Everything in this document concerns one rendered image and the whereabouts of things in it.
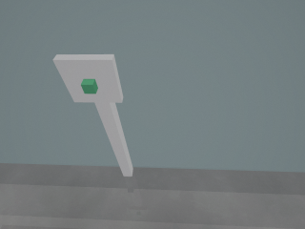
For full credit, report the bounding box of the button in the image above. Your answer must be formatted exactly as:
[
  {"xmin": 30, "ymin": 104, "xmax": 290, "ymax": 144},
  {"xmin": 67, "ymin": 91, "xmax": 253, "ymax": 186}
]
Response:
[{"xmin": 81, "ymin": 79, "xmax": 98, "ymax": 94}]

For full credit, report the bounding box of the panel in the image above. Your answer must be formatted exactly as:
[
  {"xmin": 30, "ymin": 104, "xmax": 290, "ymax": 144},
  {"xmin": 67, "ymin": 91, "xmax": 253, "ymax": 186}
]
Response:
[{"xmin": 52, "ymin": 54, "xmax": 133, "ymax": 177}]

